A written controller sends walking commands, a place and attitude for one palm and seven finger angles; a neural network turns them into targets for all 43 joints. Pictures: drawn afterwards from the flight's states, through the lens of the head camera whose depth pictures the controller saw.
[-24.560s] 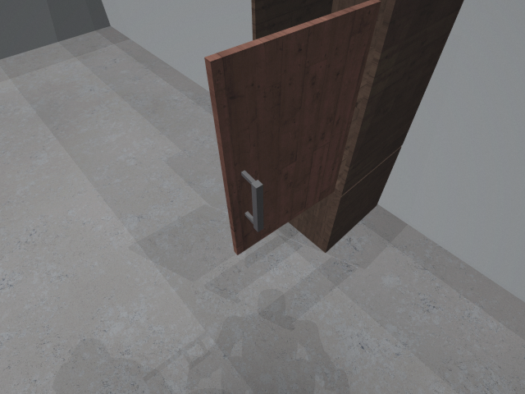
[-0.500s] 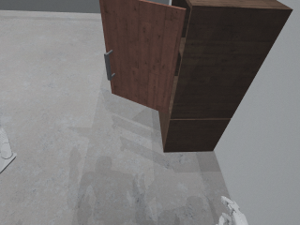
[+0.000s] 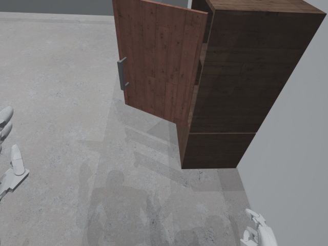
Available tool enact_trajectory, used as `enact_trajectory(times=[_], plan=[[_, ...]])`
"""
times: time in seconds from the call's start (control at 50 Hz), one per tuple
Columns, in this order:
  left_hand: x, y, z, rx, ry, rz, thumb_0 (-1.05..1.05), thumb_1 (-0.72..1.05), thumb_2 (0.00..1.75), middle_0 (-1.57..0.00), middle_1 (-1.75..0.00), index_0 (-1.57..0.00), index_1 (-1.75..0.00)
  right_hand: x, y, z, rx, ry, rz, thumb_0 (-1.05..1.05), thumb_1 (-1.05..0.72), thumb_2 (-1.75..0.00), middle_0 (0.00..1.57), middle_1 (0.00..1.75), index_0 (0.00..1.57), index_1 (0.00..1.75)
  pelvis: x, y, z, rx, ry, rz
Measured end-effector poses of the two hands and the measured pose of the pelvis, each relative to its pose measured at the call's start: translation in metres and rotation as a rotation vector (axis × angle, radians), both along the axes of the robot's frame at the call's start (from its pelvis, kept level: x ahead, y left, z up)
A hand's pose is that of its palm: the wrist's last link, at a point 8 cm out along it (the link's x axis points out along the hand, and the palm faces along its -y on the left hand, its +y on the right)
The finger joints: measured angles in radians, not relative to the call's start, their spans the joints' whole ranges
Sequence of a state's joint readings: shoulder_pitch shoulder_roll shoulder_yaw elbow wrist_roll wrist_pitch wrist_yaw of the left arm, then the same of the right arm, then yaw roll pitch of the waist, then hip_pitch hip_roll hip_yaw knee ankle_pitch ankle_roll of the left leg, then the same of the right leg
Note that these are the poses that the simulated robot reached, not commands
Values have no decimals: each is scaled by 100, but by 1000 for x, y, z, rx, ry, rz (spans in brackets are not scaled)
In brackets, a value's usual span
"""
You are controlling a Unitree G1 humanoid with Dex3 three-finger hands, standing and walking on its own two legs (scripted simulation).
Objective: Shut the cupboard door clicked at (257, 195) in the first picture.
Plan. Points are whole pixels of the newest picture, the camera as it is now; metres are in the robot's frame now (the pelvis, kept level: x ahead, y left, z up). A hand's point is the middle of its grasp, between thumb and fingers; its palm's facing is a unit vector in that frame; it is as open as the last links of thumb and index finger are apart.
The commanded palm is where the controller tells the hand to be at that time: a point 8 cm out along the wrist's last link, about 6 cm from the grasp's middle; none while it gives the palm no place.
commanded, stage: let the arm hang, fingers relaxed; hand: left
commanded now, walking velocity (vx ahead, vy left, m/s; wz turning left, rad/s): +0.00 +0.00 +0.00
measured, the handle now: (123, 74) +0.92 +0.24 -0.10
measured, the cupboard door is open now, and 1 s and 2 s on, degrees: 61 61 61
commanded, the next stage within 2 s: look to check the result in 1.08 s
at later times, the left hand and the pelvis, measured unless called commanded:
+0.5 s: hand out of the picture -0.06 +0.19 -0.17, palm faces +0.03 -0.98 -0.21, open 7.2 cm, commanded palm none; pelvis -0.02 +0.00 +0.00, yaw +1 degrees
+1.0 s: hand out of the picture -0.02 +0.16 -0.17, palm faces +0.02 -0.99 -0.16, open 7.3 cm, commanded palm none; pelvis -0.01 +0.00 +0.00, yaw +0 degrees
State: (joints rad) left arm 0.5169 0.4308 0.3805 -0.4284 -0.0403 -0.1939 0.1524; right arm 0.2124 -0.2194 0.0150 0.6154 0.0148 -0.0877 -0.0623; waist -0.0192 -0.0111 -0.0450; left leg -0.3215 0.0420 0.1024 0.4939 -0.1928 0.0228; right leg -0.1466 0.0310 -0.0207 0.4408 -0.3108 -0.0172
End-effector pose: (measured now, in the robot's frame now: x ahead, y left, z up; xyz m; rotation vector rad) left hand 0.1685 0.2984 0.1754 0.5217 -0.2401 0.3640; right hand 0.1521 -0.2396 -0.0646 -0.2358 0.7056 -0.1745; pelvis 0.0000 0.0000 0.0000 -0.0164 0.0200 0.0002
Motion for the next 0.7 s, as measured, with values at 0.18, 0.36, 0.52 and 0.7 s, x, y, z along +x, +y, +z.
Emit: enact_trajectory(times=[0.18,0.36,0.52,0.7], plan=[[-38,-30,-235,-318,1006,35,0,90,90,-19,-30,-19,-30,-39,-16,-53,30,221,28,1,-90,-90,20,29,20,30,-20,10,-10,14,-6,10],[-176,-70,-326,-579,1458,189,-2,99,89,-20,-30,-20,-31,-141,-8,-62,19,605,-25,1,-90,-90,20,29,20,30,-23,-5,-4,7,-29,31],[-241,-60,-315,-574,1630,306,0,94,90,-20,-30,-20,-30,-179,3,-73,74,703,-86,1,-90,-90,20,29,20,30,-24,-1,1,-1,-38,23],[-235,-60,-310,-557,1611,316,0,91,90,-20,-30,-20,-30,-175,18,-82,131,674,-101,1,-90,-90,20,29,20,30,-21,2,3,9,-51,8]])
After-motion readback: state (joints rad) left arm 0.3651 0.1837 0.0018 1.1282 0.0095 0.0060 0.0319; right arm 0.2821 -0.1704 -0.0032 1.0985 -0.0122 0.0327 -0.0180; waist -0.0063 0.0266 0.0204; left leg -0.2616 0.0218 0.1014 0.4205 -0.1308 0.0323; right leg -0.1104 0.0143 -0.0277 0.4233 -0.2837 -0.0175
